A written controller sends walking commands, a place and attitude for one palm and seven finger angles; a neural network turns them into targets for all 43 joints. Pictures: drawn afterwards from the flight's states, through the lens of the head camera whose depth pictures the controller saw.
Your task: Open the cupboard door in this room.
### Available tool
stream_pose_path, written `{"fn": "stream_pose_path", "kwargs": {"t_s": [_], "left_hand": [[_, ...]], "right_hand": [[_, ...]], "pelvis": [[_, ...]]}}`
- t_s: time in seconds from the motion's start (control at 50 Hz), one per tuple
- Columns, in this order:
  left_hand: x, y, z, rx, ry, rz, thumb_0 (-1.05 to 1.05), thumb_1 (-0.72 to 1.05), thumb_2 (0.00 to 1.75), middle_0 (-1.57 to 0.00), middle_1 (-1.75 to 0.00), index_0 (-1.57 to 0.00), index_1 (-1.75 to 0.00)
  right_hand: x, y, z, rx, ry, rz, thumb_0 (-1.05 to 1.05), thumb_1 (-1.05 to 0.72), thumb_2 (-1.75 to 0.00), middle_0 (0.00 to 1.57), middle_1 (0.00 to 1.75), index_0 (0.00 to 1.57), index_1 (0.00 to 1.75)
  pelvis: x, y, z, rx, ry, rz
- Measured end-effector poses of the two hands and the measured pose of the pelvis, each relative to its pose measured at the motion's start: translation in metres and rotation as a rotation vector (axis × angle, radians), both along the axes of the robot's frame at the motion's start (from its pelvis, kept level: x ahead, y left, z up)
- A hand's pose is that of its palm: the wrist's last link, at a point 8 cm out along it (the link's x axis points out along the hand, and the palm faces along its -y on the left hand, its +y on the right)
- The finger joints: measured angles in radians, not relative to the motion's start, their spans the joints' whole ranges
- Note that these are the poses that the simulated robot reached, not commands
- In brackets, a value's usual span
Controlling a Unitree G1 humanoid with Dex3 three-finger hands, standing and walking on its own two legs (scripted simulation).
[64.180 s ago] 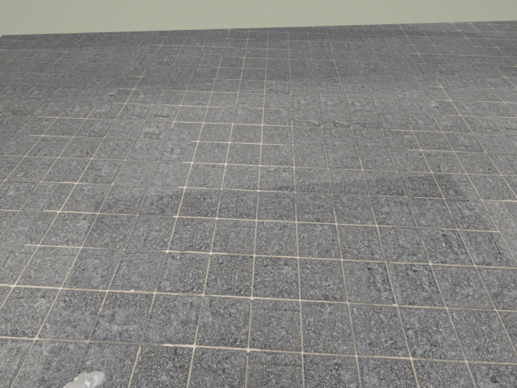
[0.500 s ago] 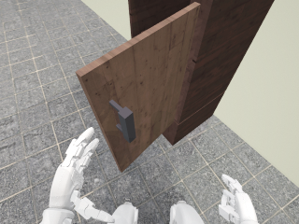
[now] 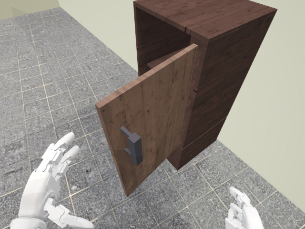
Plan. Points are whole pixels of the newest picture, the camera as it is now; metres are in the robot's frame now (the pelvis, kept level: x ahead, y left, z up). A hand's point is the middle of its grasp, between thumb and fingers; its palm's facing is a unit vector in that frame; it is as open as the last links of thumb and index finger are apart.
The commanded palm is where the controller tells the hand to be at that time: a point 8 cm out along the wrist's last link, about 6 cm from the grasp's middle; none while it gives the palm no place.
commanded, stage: draw the hand back to the body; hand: left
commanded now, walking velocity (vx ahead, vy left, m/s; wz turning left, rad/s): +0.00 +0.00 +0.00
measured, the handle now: (130, 145) +0.34 +0.09 +0.02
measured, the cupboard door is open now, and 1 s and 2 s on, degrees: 99 99 99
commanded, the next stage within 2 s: step back with the hand held close in 1.04 s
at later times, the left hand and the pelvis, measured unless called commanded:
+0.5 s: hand (17, 160) +0.20 +0.25 +0.18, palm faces +0.36 -0.85 -0.39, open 11.0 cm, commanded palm +0.16 +0.30 +0.20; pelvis +0.02 +0.02 +0.05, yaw -1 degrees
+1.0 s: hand (2, 152) +0.20 +0.26 +0.21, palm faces +0.43 -0.81 -0.39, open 7.5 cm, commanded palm +0.15 +0.30 +0.23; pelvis +0.01 +0.00 +0.06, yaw -1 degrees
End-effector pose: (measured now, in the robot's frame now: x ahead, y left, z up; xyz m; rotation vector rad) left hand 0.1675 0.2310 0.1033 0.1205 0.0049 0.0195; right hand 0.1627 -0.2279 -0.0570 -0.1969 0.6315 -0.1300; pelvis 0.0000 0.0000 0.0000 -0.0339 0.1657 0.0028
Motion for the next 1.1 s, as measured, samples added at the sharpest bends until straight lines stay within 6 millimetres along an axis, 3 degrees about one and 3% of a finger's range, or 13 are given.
{"fn": "stream_pose_path", "kwargs": {"t_s": [0.18,0.4,0.72,0.92,1.1], "left_hand": [[-0.01,0.025,0.032,0.216,0.104,0.225,-0.01,-0.22,0.42,-0.17,-0.3,-0.17,-0.3],[-0.005,0.053,0.078,0.271,-0.007,0.33,0.0,0.15,0.58,-0.18,-0.3,-0.18,-0.3],[-0.006,0.08,0.137,0.357,-0.195,0.424,0.01,0.7,0.81,-0.21,-0.3,-0.2,-0.3],[-0.006,0.069,0.125,0.326,-0.15,0.408,0.01,0.86,0.89,-0.21,-0.3,-0.21,-0.3],[-0.011,0.064,0.13,0.336,-0.17,0.411,0.02,0.89,0.9,-0.21,-0.3,-0.21,-0.3]], "right_hand": [[0.01,0.016,0.021,0.002,-0.005,-0.006,0.02,-0.91,-0.9,0.2,0.3,0.2,0.3],[0.019,0.034,0.036,0.013,-0.009,0.057,0.02,-0.9,-0.9,0.2,0.3,0.2,0.3],[0.022,0.025,0.043,0.007,0.006,0.067,0.02,-0.9,-0.9,0.2,0.3,0.2,0.3],[0.014,0.014,0.04,0.008,0.035,0.045,0.02,-0.9,-0.9,0.2,0.3,0.2,0.3],[0.011,0.008,0.04,0.014,0.029,0.038,0.02,-0.9,-0.9,0.2,0.3,0.2,0.3]], "pelvis": [[0.008,0.009,0.028,0.007,-0.093,-0.004],[0.014,0.016,0.048,0.013,-0.185,-0.007],[0.014,0.013,0.059,0.016,-0.237,-0.019],[0.011,0.007,0.061,0.019,-0.245,-0.024],[0.008,0.0,0.061,0.019,-0.254,-0.025]]}}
